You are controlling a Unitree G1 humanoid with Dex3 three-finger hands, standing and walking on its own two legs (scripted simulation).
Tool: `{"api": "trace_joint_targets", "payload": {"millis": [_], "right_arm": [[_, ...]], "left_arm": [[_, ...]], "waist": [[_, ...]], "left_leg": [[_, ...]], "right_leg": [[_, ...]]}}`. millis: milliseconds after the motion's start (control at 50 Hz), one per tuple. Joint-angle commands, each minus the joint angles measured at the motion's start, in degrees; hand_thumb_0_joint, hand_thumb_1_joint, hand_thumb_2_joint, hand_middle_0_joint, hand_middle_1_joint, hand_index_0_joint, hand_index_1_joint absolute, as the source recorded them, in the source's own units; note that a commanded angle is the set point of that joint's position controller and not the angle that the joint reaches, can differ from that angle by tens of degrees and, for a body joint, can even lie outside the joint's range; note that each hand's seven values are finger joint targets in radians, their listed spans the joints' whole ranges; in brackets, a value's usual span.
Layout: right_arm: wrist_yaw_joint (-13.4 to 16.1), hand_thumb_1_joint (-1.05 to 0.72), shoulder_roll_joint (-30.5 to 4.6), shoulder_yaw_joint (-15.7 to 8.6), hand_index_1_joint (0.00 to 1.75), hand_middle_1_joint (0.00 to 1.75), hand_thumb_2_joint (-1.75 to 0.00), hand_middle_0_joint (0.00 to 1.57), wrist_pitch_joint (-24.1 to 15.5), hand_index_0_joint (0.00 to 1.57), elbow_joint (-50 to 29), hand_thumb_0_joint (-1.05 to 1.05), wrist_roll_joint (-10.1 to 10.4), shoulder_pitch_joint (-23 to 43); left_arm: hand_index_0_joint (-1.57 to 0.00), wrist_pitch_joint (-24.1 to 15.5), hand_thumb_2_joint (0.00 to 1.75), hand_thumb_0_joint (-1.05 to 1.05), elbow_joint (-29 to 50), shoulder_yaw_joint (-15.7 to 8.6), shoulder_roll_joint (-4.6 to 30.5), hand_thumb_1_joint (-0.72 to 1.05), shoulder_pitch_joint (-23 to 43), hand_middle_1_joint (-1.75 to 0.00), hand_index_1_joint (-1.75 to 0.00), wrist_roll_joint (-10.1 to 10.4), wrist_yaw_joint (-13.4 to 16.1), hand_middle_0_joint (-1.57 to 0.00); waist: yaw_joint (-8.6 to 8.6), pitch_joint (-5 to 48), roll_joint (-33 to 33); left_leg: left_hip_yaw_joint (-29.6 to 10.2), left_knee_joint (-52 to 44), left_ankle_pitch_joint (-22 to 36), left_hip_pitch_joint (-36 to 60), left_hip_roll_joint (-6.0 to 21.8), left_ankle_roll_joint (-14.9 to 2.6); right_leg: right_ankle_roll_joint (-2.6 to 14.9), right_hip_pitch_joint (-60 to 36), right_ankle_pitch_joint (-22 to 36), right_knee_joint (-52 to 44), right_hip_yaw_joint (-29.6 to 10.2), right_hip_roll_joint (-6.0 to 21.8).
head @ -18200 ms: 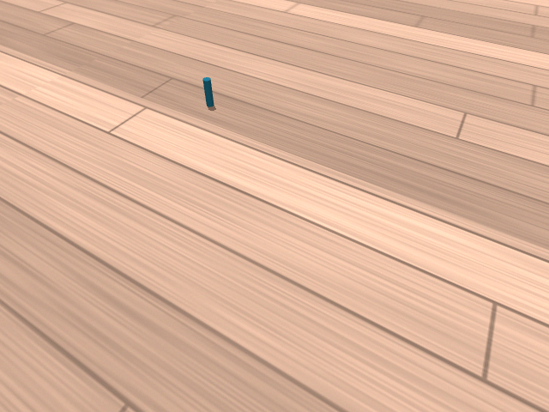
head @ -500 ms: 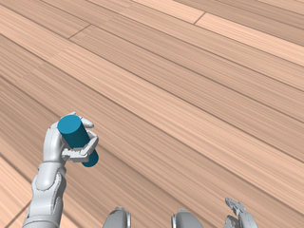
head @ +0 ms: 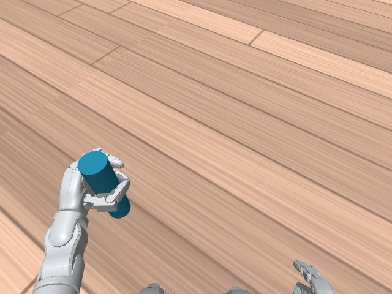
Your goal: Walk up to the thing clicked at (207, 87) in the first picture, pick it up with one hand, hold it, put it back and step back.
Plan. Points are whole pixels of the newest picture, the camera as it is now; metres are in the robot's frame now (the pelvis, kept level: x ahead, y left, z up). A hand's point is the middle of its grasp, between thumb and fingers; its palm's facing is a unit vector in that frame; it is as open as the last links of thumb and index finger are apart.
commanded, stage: lift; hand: left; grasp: from the side
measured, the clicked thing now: (108, 188) +0.33 +0.18 +0.02
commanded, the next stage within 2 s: hold in 0.04 s
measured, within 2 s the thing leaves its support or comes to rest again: neither
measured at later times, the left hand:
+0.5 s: hand (110, 179) +0.33 +0.16 +0.06, palm faces +0.00 -1.00 -0.01, open 6.6 cm
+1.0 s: hand (108, 183) +0.32 +0.16 +0.07, palm faces +0.00 -1.00 -0.01, open 6.6 cm
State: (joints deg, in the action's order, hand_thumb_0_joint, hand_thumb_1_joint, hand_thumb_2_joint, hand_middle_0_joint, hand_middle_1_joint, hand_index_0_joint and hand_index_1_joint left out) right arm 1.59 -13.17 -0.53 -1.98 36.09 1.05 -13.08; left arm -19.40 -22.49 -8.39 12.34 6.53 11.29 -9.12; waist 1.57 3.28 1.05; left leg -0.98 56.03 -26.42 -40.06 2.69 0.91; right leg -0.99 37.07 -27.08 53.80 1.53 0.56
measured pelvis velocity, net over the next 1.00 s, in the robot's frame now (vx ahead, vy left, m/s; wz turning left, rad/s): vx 0.00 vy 0.00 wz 0.00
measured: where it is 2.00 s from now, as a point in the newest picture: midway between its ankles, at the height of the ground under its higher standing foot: outside the picture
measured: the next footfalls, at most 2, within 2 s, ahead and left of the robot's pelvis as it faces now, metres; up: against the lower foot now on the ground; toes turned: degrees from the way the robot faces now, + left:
none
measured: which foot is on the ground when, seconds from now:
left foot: down 0.00-1.00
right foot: down 0.00-1.00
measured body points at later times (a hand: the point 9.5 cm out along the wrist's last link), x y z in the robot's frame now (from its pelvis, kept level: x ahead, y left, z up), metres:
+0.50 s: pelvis +0.00 +0.00 +0.01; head +0.05 +0.00 +0.46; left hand +0.32 +0.22 +0.07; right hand +0.13 -0.25 -0.10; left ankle +0.01 +0.13 -0.68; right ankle +0.00 -0.13 -0.68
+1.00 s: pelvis +0.00 +0.00 +0.02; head +0.03 +0.00 +0.47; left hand +0.31 +0.21 +0.08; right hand +0.14 -0.25 -0.08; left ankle +0.01 +0.13 -0.68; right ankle +0.00 -0.13 -0.68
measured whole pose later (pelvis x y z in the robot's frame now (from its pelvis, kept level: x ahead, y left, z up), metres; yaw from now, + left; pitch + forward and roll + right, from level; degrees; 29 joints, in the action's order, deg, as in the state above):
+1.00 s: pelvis +0.00 +0.00 +0.02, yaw +0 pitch +5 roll -1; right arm 1.7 -13.1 -0.6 -1.4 36.8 1.0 -12.7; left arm -18.5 -23.0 -7.9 11.3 5.8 10.9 -9.2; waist 1.1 1.3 1.0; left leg -0.4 47.3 -22.6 -30.1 2.3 1.0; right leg -0.9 27.7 -23.6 46.0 1.2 0.8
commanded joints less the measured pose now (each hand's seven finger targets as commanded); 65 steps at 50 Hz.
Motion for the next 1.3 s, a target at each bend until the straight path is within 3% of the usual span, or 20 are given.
{"api": "trace_joint_targets", "payload": {"millis": [0,140,200,220,360,400,520,680,740,760,860,880,920,980,1000,1080,1120,1200,1240,1280], "right_arm": [[0.8,-0.88,-8.0,-2.9,0.3,0.3,-0.89,0.2,-1.7,0.2,-6.8,0.0,0.1,0.1],[0.4,-0.89,-8.2,-3.0,0.3,0.3,-0.89,0.2,-1.0,0.2,-6.9,0.0,0.2,0.5],[0.5,-0.9,-7.8,-2.9,0.3,0.3,-0.9,0.2,-1.0,0.2,-6.7,0.0,0.2,0.3],[0.4,-0.89,-7.9,-2.9,0.3,0.3,-0.9,0.2,-1.0,0.2,-7.0,0.0,0.2,0.5],[0.6,-0.9,-7.8,-2.9,0.3,0.3,-0.9,0.2,-0.8,0.2,-6.7,0.0,0.1,0.6],[0.5,-0.9,-7.9,-2.9,0.3,0.3,-0.9,0.2,-0.7,0.2,-6.6,0.0,0.1,0.6],[0.4,-0.89,-7.5,-2.8,0.3,0.3,-0.9,0.2,-0.7,0.2,-7.1,0.0,0.2,1.4],[0.6,-0.89,-7.6,-2.8,0.3,0.3,-0.9,0.2,-1.2,0.2,-7.2,0.0,0.3,2.4],[0.6,-0.89,-7.7,-2.8,0.3,0.3,-0.9,0.2,-1.3,0.2,-7.1,0.0,0.2,2.4],[0.6,-0.89,-7.6,-2.8,0.3,0.3,-0.9,0.2,-1.4,0.2,-7.5,0.0,0.3,3.0],[0.9,-0.89,-7.6,-2.7,0.3,0.3,-0.9,0.2,-1.6,0.2,-6.8,0.0,0.3,2.6],[0.8,-0.89,-7.5,-2.7,0.3,0.3,-0.9,0.2,-1.7,0.2,-6.9,0.0,0.2,2.5],[0.9,-0.89,-7.7,-2.7,0.3,0.3,-0.9,0.2,-1.7,0.2,-6.6,0.0,0.2,2.5],[0.8,-0.9,-7.4,-2.5,0.3,0.3,-0.9,0.2,-1.8,0.2,-6.4,0.0,0.2,2.5],[0.8,-0.89,-7.5,-2.7,0.3,0.3,-0.9,0.2,-1.8,0.2,-6.9,0.0,0.2,2.9],[0.5,-0.89,-7.6,-2.7,0.3,0.3,-0.9,0.2,-2.0,0.2,-6.7,0.0,0.2,2.8],[0.7,-0.89,-7.4,-2.6,0.3,0.3,-0.9,0.2,-2.1,0.2,-6.5,0.0,0.1,2.9],[0.7,-0.89,-7.6,-2.7,0.3,0.3,-0.9,0.2,-2.1,0.2,-6.1,0.0,0.1,2.0],[0.7,-0.89,-7.4,-2.5,0.3,0.3,-0.9,0.2,-2.0,0.2,-6.0,0.0,0.0,2.3],[0.5,-0.9,-7.7,-2.8,0.3,0.3,-0.9,0.2,-2.0,0.2,-5.9,0.0,0.2,2.2]], "left_arm": [[-1.27,-4.1,1.26,0.0,13.6,-3.1,8.0,0.46,14.5,-1.35,-1.35,1.1,-0.4,-1.26],[-1.32,-4.3,1.23,0.0,14.1,-2.8,7.2,0.48,16.1,-1.38,-1.37,1.6,-1.1,-1.31],[-1.32,-3.7,1.21,0.0,9.6,-3.9,7.2,0.47,12.1,-1.37,-1.36,1.4,-0.8,-1.31],[-1.32,-4.1,1.21,0.0,13.7,-3.6,7.8,0.46,15.1,-1.37,-1.36,1.4,-0.6,-1.31],[-1.32,-4.2,1.21,0.0,14.6,-2.9,7.3,0.47,16.0,-1.37,-1.36,1.2,-0.5,-1.31],[-1.31,-3.5,1.2,0.0,10.3,-3.1,6.8,0.47,13.8,-1.36,-1.35,1.0,-0.4,-1.3],[-1.31,-3.8,1.21,0.0,14.4,-3.3,7.3,0.48,15.1,-1.36,-1.35,1.3,-0.5,-1.3],[-1.3,-3.5,1.21,0.0,14.0,-2.6,6.3,0.48,14.5,-1.36,-1.35,1.2,-0.2,-1.29],[-1.31,-3.3,1.21,0.0,11.2,-3.9,7.3,0.49,14.4,-1.35,-1.35,0.7,0.3,-1.3],[-1.3,-3.8,1.21,0.0,15.3,-2.8,6.5,0.48,16.2,-1.36,-1.36,1.2,0.2,-1.29],[-1.3,-3.3,1.21,0.0,11.8,-2.0,5.8,0.47,13.7,-1.36,-1.36,1.1,-0.4,-1.29],[-1.3,-3.7,1.2,0.0,16.7,-2.9,7.6,0.48,16.2,-1.35,-1.35,1.0,-0.3,-1.29],[-1.3,-3.0,1.2,0.0,11.4,-0.9,4.8,0.45,14.4,-1.36,-1.36,0.7,-0.3,-1.29],[-1.3,-3.5,1.2,0.0,11.5,-4.4,7.9,0.47,14.6,-1.36,-1.35,0.8,0.5,-1.29],[-1.3,-3.7,1.2,0.0,14.6,-2.0,6.3,0.49,17.1,-1.35,-1.34,0.7,0.5,-1.29],[-1.31,-4.0,1.22,0.0,12.9,-3.0,7.0,0.52,15.6,-1.36,-1.36,0.8,0.0,-1.3],[-1.31,-4.2,1.21,0.0,12.7,-1.3,5.9,0.49,16.5,-1.37,-1.36,0.6,-0.2,-1.3],[-1.31,-4.3,1.23,0.0,14.5,-2.7,7.5,0.5,18.5,-1.37,-1.37,0.8,0.0,-1.31],[-1.31,-3.7,1.22,0.0,10.9,-1.7,5.7,0.49,15.7,-1.37,-1.37,0.6,0.0,-1.3],[-1.31,-3.6,1.23,0.0,9.5,-2.8,6.1,0.45,13.9,-1.38,-1.38,0.7,0.5,-1.3]], "waist": [[0.23,19.4,0.2],[0.2,17.2,1.0],[-0.28,16.9,-0.6],[-0.33,17.0,1.1],[-0.28,17.4,0.2],[0.27,14.6,-0.8],[-0.55,16.5,0.2],[-0.62,13.3,-0.4],[-0.3,12.1,-1.0],[-0.68,13.0,-0.3],[0.18,12.6,-2.3],[-0.58,15.7,0.9],[0.64,12.1,-1.5],[-0.74,14.1,-0.4],[-0.42,13.7,-0.2],[-0.65,13.0,0.2],[-0.16,13.5,0.0],[-0.41,15.6,0.8],[-0.17,13.2,-0.8],[-0.5,12.6,-1.8]], "left_leg": [[0.6,-7.0,21.4,13.5,-1.7,-1.58],[0.4,-9.4,19.9,15.0,-1.5,-1.2],[0.4,-9.8,19.8,14.7,-1.6,-1.34],[0.6,-10.4,18.8,15.1,-1.6,-1.14],[0.8,-10.7,21.4,17.0,-1.7,-1.42],[0.9,-11.3,19.9,16.2,-1.6,-1.47],[1.1,-12.7,18.7,17.6,-1.8,-1.36],[1.1,-14.4,16.8,17.5,-1.8,-1.19],[1.1,-14.8,14.9,16.9,-1.9,-1.2],[1.2,-15.2,14.5,17.4,-1.9,-1.11],[1.2,-14.6,17.1,18.3,-2.0,-1.58],[1.6,-14.5,17.9,19.5,-2.1,-1.39],[1.2,-15.0,16.5,18.8,-1.8,-1.45],[1.1,-15.2,16.6,18.8,-1.8,-1.32],[1.2,-15.5,16.2,18.5,-1.9,-1.14],[1.0,-15.7,16.1,18.6,-1.8,-1.06],[1.2,-15.3,17.1,19.2,-1.8,-1.14],[1.4,-15.0,19.0,20.3,-1.9,-1.35],[1.3,-14.9,18.8,19.1,-1.8,-1.35],[1.1,-15.4,18.2,18.6,-1.7,-1.36]], "right_leg": [[1.24,-8.6,23.8,-7.5,0.1,-1.5],[1.57,-8.7,21.2,-8.6,0.6,-1.7],[1.41,-9.9,21.2,-9.3,0.6,-1.7],[1.56,-9.8,20.5,-9.5,0.5,-1.6],[1.25,-11.6,23.1,-10.4,0.3,-1.5],[1.18,-10.9,21.6,-11.0,0.4,-1.6],[1.18,-13.0,20.9,-12.3,0.3,-1.4],[1.39,-12.8,19.0,-13.2,0.6,-1.4],[1.3,-12.7,17.4,-13.8,0.5,-1.3],[1.39,-13.2,17.2,-14.0,0.5,-1.2],[0.93,-13.3,20.0,-14.4,0.3,-1.1],[1.05,-14.2,20.8,-14.4,0.0,-0.9],[1.04,-12.6,19.0,-14.5,0.5,-1.2],[1.22,-13.9,18.7,-14.4,0.5,-1.2],[1.37,-14.1,18.6,-14.5,0.5,-1.2],[1.38,-13.8,18.2,-14.5,0.6,-1.3],[1.34,-13.2,19.3,-14.3,0.5,-1.3],[1.19,-14.3,21.3,-14.6,0.2,-1.0],[1.15,-14.0,20.8,-14.8,0.4,-1.2],[1.19,-14.1,20.1,-14.7,0.6,-1.3]]}}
